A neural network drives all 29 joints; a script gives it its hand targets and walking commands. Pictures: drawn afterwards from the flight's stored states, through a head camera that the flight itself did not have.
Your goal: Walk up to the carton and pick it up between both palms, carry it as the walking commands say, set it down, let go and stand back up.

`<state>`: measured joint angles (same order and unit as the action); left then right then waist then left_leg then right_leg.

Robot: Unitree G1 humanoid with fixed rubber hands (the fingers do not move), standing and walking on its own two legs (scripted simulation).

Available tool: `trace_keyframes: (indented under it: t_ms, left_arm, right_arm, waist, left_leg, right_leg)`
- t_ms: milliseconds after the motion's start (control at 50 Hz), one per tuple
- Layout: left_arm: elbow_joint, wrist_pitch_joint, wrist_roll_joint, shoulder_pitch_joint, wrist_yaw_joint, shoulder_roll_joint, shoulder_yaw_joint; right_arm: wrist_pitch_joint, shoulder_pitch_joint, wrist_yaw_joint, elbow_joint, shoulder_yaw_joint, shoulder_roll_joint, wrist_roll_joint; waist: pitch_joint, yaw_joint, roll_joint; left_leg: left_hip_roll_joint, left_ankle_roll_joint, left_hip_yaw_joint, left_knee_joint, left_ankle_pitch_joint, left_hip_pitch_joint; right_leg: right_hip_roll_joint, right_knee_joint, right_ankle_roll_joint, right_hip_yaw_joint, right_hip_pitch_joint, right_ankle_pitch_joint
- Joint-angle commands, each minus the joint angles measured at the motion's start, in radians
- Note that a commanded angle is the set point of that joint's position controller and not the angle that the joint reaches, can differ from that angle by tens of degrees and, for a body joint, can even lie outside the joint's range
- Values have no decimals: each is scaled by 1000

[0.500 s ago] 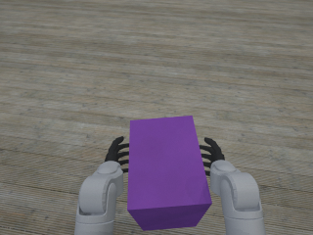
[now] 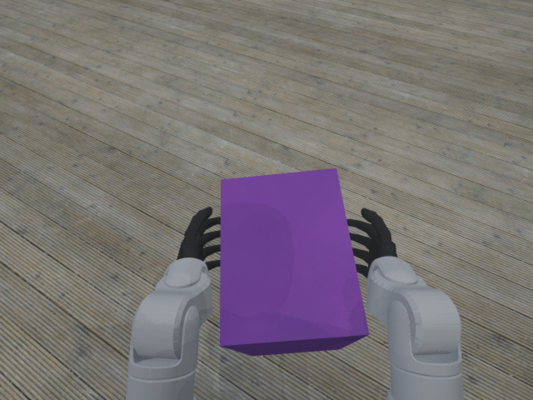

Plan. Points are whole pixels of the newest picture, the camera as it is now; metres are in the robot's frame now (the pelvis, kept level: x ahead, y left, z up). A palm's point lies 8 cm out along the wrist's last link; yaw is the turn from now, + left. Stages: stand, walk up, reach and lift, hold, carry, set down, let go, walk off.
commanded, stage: carry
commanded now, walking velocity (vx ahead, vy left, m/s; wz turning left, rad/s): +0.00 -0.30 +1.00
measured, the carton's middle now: (288, 276) +0.30 -0.02 +0.02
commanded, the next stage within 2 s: none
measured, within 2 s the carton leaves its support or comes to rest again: neither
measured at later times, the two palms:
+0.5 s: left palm (244, 320) +0.21 +0.04 +0.10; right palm (407, 248) +0.30 -0.18 +0.08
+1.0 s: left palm (298, 383) +0.14 -0.01 +0.09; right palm (383, 226) +0.34 -0.16 +0.08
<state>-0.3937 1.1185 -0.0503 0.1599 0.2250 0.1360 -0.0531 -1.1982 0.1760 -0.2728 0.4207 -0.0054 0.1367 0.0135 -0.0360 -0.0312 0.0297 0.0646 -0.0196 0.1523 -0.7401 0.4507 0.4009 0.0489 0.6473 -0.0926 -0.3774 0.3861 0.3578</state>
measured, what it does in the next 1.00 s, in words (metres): steps to the right, turning left: right foot, then left foot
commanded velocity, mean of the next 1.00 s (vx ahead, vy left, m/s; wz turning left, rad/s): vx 0.00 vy -0.30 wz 1.00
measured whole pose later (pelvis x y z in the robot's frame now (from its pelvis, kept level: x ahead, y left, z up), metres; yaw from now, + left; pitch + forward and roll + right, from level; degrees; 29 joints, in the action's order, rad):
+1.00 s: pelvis +0.08 -0.32 +0.01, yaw +55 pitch +6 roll -1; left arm -0.42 1.08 0.01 0.15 0.26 0.13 -0.05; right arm -1.13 0.13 -0.25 0.44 0.02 0.13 -0.01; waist 0.01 0.02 0.03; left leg 0.05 -0.08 -0.15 -0.54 0.18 0.48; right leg 0.06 0.85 0.08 0.01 0.56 0.38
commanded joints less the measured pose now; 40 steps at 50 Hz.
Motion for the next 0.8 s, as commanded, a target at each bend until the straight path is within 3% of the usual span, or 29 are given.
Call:
trace_keyframes:
  t_ms: [0, 20, 40, 60, 80, 100, 120, 180, 220, 280, 320, 340, 360, 380, 400, 440, 460, 480, 500, 520, 540, 600, 620, 640, 660, 680, 700, 720, 780]
  left_arm:
    - [-128, -10, 247, 266, -117, 979, -449]
    - [-139, -10, 263, 285, -117, 1000, -476]
    - [-180, -8, 312, 341, -122, 1017, -532]
    - [-191, -11, 328, 392, -127, 1025, -563]
    - [-182, -15, 336, 383, -135, 1025, -568]
    - [-184, -26, 351, 386, -143, 1052, -550]
    - [-174, -38, 351, 408, -149, 1079, -537]
    - [-207, -68, 358, 403, -156, 1071, -513]
    - [-201, -68, 361, 372, -156, 1056, -497]
    - [-172, -50, 327, 285, -146, 994, -500]
    - [-141, -30, 292, 252, -137, 965, -492]
    - [-120, -20, 284, 230, -137, 963, -478]
    - [-125, -19, 266, 231, -136, 971, -465]
    - [-110, -13, 255, 253, -141, 950, -445]
    - [-61, -6, 231, 222, -136, 931, -425]
    - [-46, -15, 214, 236, -139, 964, -363]
    - [-44, -27, 202, 215, -133, 973, -336]
    - [-66, -33, 210, 252, -132, 995, -328]
    - [-90, -41, 210, 274, -135, 1002, -320]
    - [-110, -43, 218, 288, -136, 999, -328]
    - [-147, -55, 226, 310, -134, 1008, -340]
    - [-106, -35, 223, 289, -122, 996, -383]
    - [-63, -24, 223, 250, -116, 989, -384]
    - [-85, -18, 238, 299, -112, 999, -421]
    - [-86, -10, 244, 268, -108, 970, -432]
    - [-124, -24, 259, 277, -119, 985, -462]
    - [-99, -20, 281, 287, -112, 998, -480]
    - [-149, -21, 316, 325, -120, 1000, -526]
    - [-173, -26, 375, 441, -147, 1055, -539]
  right_arm:
    - [65, 326, 204, 121, 481, 902, 244]
    - [73, 299, 206, 116, 454, 923, 242]
    - [80, 283, 212, 96, 428, 941, 232]
    - [85, 258, 211, 85, 395, 943, 201]
    - [90, 232, 206, 56, 380, 942, 181]
    - [100, 287, 210, 101, 412, 961, 205]
    - [111, 344, 213, 138, 438, 982, 218]
    - [144, 428, 199, 270, 464, 944, 235]
    - [151, 461, 181, 334, 481, 921, 237]
    - [122, 294, 184, 208, 470, 894, 205]
    - [110, 299, 184, 198, 476, 869, 211]
    - [98, 279, 183, 180, 489, 866, 213]
    - [95, 354, 187, 217, 508, 881, 236]
    - [77, 331, 186, 196, 512, 887, 228]
    - [69, 361, 190, 165, 511, 860, 237]
    - [68, 485, 209, 214, 585, 918, 284]
    - [67, 524, 216, 234, 602, 932, 315]
    - [62, 519, 219, 206, 607, 972, 330]
    - [65, 571, 220, 233, 621, 996, 344]
    - [68, 543, 217, 220, 609, 1000, 338]
    - [80, 543, 217, 222, 605, 1016, 351]
    - [76, 447, 210, 173, 536, 945, 305]
    - [75, 413, 203, 146, 516, 929, 288]
    - [73, 363, 206, 108, 483, 938, 269]
    - [70, 305, 201, 69, 445, 902, 242]
    - [85, 316, 203, 104, 452, 906, 239]
    - [83, 288, 204, 82, 431, 923, 230]
    - [87, 269, 205, 81, 411, 917, 214]
    - [105, 332, 200, 85, 409, 976, 207]
  waist:
    - [-366, 18, 351]
    - [-378, 36, 392]
    - [-381, 23, 363]
    - [-366, 7, 259]
    - [-388, 7, 186]
    - [-383, -2, 78]
    - [-359, -7, 32]
    - [-372, -9, 55]
    - [-375, -6, 88]
    - [-415, 0, 215]
    - [-386, 1, 245]
    - [-405, 15, 247]
    - [-414, 48, 51]
    - [-417, 21, -267]
    - [-340, 12, -237]
    - [-282, 38, -264]
    - [-245, 37, -303]
    - [-237, 30, -268]
    - [-238, 27, -338]
    - [-215, 29, -332]
    - [-239, 30, -247]
    - [-334, 35, -133]
    - [-350, 17, -88]
    - [-351, -14, 74]
    - [-305, 5, 352]
    - [-336, 30, 410]
    - [-335, 31, 266]
    - [-341, 18, 261]
    - [-318, 6, 81]
  left_leg:
    - [390, 168, -606, 313, -967, -594]
    - [450, 205, -710, 233, -1328, -672]
    - [402, 223, -708, 218, -1293, -600]
    - [353, 212, -624, 237, -1131, -563]
    - [308, 170, -537, 226, -1085, -549]
    - [280, 162, -475, 235, -1036, -558]
    - [232, 154, -421, 218, -1053, -529]
    - [211, 141, -428, 233, -840, -415]
    - [205, 125, -488, 296, -591, -305]
    - [155, 83, -486, 301, -423, -245]
    - [111, 61, -461, 262, -492, -170]
    - [78, 28, -397, 177, -487, -58]
    - [-36, -13, -283, -21, -225, 131]
    - [-131, -50, -132, -302, 280, 309]
    - [-82, -67, -109, -388, 331, 379]
    - [-20, -46, -66, -453, 201, 350]
    - [2, -40, -31, -388, 143, 303]
    - [-5, -36, -12, -364, 91, 244]
    - [-12, -34, -1, -344, 46, 199]
    - [-5, -27, -1, -306, 24, 194]
    - [-14, -23, 1, -265, 12, 143]
    - [-25, -14, -15, -34, 45, -14]
    - [-10, -2, -38, 107, 0, -83]
    - [72, 33, -141, 313, -137, -277]
    - [300, 71, -500, 423, -349, -432]
    - [461, 136, -778, 412, -681, -504]
    - [434, 147, -731, 347, -765, -514]
    - [404, 166, -704, 311, -859, -506]
    - [259, 124, -479, 338, -587, -355]
  right_leg:
    - [73, 299, 154, 176, 373, 204]
    - [32, 476, 165, 301, 516, 328]
    - [43, 544, 150, 450, 467, 259]
    - [44, 570, 162, 434, 474, 204]
    - [47, 563, 166, 436, 452, 173]
    - [40, 506, 170, 407, 441, 142]
    - [20, 444, 182, 363, 426, 113]
    - [15, 364, 184, 359, 319, 72]
    - [10, 257, 169, 389, 201, 42]
    - [-28, 123, 150, 379, 94, 2]
    - [-45, -64, 137, 353, 3, 3]
    - [-12, -233, 114, 355, -158, -89]
    - [127, -370, 72, 492, -328, -75]
    - [329, -326, 17, 636, -418, -206]
    - [406, -285, -28, 643, -349, -331]
    - [336, -309, -79, 476, -258, -328]
    - [304, -288, -63, 389, -208, -360]
    - [265, -267, -49, 320, -161, -353]
    - [228, -269, -24, 263, -153, -276]
    - [228, -272, -23, 238, -170, -217]
    - [217, -244, -23, 215, -152, -208]
    - [225, -117, -34, 200, -138, -25]
    - [221, -56, -15, 183, -107, 35]
    - [207, 76, 28, 170, 54, 58]
    - [118, 224, 126, 139, 328, 198]
    - [33, 426, 172, 266, 476, 299]
    - [33, 536, 159, 409, 493, 270]
    - [44, 563, 170, 425, 496, 226]
    - [51, 511, 177, 400, 382, 90]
